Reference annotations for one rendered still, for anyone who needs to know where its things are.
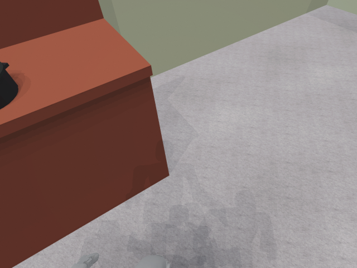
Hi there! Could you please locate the table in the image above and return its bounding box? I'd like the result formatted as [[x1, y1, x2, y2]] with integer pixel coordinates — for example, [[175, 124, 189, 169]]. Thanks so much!
[[0, 0, 169, 268]]

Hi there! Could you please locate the robot left thigh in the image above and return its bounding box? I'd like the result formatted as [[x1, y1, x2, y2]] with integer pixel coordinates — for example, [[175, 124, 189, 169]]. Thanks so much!
[[134, 255, 171, 268]]

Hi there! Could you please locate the robot left hand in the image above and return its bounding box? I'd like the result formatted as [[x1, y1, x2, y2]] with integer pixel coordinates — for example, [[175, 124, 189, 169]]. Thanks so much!
[[71, 253, 99, 268]]

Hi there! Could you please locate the pot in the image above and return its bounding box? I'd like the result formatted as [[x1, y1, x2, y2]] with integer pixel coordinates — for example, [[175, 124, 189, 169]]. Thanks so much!
[[0, 63, 18, 109]]

